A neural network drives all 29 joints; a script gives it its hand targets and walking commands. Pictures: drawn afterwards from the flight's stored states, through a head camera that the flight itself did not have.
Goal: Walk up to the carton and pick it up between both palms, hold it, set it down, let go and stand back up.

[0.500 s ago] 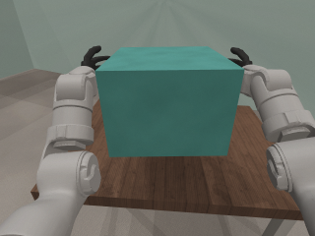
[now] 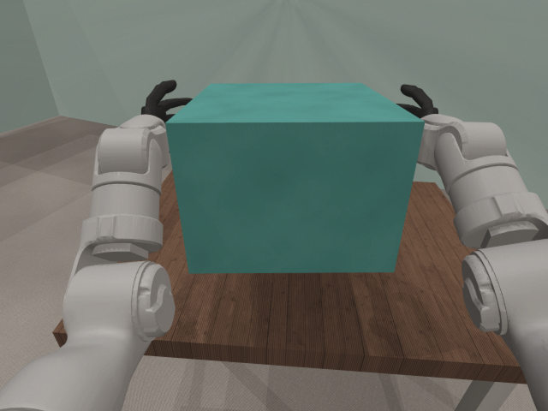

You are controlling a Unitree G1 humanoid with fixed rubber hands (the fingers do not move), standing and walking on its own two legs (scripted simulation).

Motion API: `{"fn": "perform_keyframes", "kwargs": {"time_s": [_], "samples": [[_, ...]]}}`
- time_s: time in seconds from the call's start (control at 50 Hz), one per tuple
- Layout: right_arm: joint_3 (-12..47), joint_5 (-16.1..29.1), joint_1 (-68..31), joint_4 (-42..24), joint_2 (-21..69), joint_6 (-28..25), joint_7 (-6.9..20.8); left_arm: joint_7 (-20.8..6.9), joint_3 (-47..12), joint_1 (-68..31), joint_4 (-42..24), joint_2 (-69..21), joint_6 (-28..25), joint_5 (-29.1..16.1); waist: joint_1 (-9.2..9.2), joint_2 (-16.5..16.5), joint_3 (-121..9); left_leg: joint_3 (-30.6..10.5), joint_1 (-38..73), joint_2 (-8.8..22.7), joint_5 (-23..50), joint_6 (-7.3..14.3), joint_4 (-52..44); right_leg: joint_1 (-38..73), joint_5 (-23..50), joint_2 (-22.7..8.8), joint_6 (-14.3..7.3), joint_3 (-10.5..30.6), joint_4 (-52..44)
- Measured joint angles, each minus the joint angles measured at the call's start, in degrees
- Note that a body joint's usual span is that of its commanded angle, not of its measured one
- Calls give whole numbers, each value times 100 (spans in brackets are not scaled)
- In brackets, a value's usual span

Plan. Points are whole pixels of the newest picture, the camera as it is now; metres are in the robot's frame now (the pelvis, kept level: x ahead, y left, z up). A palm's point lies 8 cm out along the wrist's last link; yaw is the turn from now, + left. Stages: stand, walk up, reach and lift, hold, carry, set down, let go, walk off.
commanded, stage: hold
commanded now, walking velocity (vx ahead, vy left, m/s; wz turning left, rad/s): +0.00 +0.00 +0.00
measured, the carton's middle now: (288, 163) +0.41 -0.01 +0.26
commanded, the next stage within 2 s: none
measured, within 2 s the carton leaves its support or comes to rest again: neither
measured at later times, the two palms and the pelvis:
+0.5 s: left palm (154, 128) +0.38 +0.17 +0.32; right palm (422, 129) +0.37 -0.18 +0.33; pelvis +0.00 +0.00 +0.00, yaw +0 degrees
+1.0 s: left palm (152, 131) +0.38 +0.18 +0.32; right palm (419, 132) +0.37 -0.18 +0.33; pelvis +0.00 +0.00 +0.00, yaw +0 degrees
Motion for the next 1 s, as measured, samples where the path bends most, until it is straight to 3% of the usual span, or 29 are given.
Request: {"fn": "perform_keyframes", "kwargs": {"time_s": [1.0], "samples": [[48,36,54,-123,-2,-12,-28,12,26,65,-131,-9,7,-27,30,19,-23,-8,10,4,-19,-2,19,26,-17,9,-6,-7,3]]}}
